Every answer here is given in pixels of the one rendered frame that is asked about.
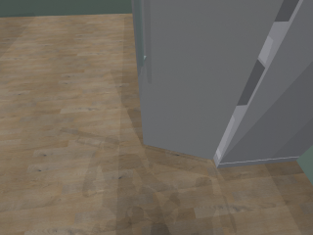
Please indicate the fridge door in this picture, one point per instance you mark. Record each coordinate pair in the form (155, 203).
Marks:
(200, 54)

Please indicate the handle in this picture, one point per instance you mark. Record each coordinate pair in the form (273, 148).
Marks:
(139, 32)

